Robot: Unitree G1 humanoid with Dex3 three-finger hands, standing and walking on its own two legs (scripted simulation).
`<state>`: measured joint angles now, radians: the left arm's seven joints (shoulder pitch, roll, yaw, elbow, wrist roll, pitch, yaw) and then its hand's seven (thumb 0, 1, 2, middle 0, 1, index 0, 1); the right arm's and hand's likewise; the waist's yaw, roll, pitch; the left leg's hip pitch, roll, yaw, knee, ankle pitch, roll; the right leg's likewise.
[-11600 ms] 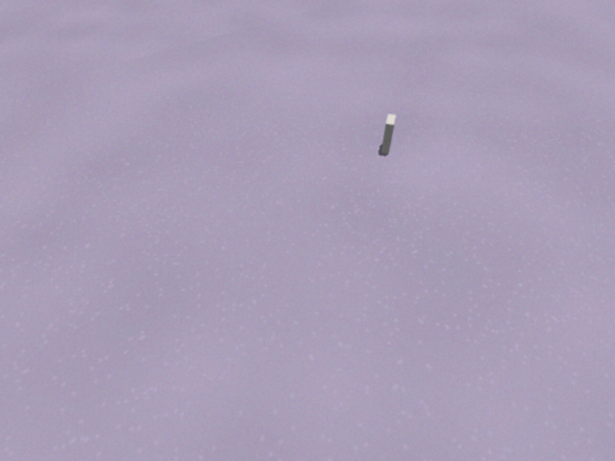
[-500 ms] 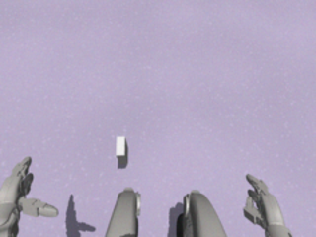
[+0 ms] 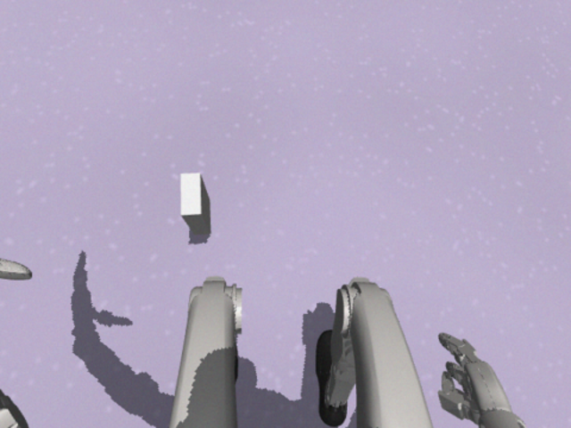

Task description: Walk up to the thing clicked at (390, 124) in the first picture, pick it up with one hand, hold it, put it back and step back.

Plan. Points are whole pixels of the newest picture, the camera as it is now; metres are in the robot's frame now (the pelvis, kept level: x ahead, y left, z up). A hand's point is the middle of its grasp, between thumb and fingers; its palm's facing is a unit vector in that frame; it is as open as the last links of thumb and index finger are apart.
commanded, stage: go down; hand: left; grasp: from the side
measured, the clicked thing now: (197, 206) +0.50 +0.21 -0.39
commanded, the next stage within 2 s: approach in 1.08 s
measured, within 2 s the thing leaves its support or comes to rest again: neither
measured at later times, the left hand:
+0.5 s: hand out of the picture +0.38 +0.41 -0.07, palm faces +0.23 -0.97 -0.10, open 16.9 cm
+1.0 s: hand out of the picture +0.40 +0.43 -0.09, palm faces +0.23 -0.97 -0.09, open 16.8 cm
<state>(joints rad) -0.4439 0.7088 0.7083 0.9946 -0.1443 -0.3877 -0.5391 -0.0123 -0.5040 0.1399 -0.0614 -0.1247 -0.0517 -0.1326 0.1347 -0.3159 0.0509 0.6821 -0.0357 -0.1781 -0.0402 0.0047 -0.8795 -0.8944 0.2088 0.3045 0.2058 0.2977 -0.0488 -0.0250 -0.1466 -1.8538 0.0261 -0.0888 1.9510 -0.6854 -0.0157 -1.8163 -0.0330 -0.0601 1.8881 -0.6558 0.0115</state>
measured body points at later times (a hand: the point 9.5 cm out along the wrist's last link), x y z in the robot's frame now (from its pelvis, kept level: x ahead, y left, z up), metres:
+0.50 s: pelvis -0.01 +0.01 -0.07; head +0.20 +0.07 +0.32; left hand +0.37 +0.46 -0.06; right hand +0.14 -0.28 -0.17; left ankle +0.07 +0.13 -0.44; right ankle +0.08 -0.13 -0.44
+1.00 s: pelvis -0.02 +0.01 -0.10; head +0.20 +0.08 +0.29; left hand +0.38 +0.48 -0.08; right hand +0.11 -0.28 -0.19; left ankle +0.07 +0.13 -0.44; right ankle +0.08 -0.13 -0.44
